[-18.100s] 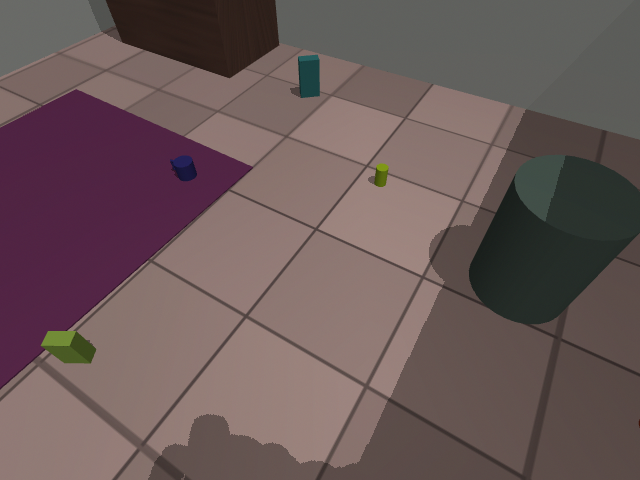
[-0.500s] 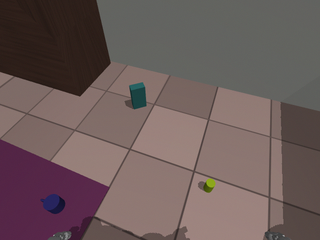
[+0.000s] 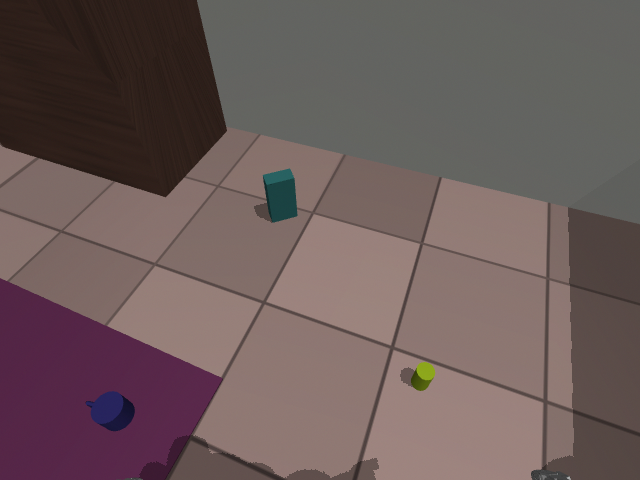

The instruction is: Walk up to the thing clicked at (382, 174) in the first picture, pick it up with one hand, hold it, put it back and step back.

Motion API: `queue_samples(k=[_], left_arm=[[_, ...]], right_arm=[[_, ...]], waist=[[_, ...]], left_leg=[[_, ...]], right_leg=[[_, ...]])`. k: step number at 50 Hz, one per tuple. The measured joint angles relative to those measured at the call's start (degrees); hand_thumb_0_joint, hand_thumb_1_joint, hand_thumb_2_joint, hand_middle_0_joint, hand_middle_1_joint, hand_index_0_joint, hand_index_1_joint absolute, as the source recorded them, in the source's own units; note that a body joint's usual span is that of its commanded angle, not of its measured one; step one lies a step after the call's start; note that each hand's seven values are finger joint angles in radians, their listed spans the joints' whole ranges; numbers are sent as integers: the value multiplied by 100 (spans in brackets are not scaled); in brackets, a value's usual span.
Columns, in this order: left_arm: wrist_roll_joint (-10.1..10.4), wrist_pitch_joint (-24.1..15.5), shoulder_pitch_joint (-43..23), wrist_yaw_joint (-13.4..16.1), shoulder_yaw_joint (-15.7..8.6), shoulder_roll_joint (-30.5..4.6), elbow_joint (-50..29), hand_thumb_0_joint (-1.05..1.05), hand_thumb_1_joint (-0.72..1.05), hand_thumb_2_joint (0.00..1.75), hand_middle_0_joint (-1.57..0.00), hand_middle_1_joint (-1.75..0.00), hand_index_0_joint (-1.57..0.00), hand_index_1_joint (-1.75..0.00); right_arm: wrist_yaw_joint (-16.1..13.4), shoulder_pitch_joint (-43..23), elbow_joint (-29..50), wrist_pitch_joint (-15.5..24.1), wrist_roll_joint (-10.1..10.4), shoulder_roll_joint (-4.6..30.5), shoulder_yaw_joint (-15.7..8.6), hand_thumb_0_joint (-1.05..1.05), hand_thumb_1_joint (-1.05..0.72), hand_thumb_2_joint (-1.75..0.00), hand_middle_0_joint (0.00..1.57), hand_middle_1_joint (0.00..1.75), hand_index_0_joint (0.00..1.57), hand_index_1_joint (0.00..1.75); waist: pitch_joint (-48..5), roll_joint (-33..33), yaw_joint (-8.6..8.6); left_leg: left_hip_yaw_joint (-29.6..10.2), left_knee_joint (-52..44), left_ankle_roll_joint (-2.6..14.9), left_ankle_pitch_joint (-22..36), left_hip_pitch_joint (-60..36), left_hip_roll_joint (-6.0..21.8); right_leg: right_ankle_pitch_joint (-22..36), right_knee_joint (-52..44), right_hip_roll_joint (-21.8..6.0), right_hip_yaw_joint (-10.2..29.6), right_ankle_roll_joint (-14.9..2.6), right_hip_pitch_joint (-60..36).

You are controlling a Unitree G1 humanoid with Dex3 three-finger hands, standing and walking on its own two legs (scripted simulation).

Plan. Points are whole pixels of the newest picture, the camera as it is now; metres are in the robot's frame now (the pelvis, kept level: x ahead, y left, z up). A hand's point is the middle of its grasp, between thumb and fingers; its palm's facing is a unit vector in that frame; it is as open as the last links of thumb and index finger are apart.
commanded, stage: stand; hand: right
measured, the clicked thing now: (422, 376) +0.48 -0.30 -0.73
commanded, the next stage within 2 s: none
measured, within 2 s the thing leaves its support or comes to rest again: neither
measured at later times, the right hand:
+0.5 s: hand out of the picture +0.08 -0.25 -0.16, palm faces -0.03 +0.94 -0.34, open 7.4 cm
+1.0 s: hand out of the picture +0.10 -0.24 -0.15, palm faces -0.03 +0.94 -0.35, open 7.4 cm
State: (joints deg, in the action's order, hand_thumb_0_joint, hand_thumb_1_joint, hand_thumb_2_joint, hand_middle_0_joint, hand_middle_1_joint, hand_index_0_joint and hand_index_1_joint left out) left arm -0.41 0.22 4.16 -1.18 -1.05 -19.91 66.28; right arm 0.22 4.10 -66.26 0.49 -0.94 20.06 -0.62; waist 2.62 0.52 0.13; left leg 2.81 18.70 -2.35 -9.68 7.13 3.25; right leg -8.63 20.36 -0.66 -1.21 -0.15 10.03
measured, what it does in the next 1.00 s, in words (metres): stands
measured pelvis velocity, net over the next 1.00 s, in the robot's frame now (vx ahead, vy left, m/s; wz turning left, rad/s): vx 0.02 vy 0.01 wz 0.01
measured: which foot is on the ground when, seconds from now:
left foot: down 0.00-1.00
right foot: down 0.00-1.00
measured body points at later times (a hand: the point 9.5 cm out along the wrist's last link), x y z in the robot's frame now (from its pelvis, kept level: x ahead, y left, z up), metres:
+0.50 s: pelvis +0.01 +0.01 +0.00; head +0.02 +0.01 +0.45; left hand +0.10 +0.31 -0.13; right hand +0.08 -0.29 -0.13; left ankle +0.00 +0.15 -0.75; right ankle +0.03 -0.12 -0.75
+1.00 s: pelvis +0.02 +0.01 +0.00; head +0.03 +0.01 +0.45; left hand +0.10 +0.31 -0.13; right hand +0.10 -0.29 -0.13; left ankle +0.00 +0.15 -0.75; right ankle +0.03 -0.12 -0.75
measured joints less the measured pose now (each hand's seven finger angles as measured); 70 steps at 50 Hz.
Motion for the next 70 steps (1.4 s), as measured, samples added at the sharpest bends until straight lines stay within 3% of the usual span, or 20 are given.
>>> queue_samples(k=[70], left_arm=[[-25, -78, 86, 72, 97, -21, -88, 1, 91, 89, -21, -30, -20, -30]], right_arm=[[-4, 249, 161, -16, -14, -11, 55, 0, -91, -90, 21, 30, 20, 30]], waist=[[-28, -22, -39]], left_leg=[[-24, -165, 44, -135, -265, -58]], right_leg=[[-134, -185, -57, -31, 74, -295]])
